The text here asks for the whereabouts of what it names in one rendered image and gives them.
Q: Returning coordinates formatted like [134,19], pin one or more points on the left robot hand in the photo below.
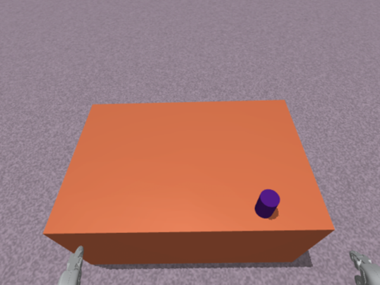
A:
[72,275]

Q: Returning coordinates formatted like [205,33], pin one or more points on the right robot hand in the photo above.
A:
[370,273]

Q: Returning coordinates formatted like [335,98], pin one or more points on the can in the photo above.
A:
[267,203]

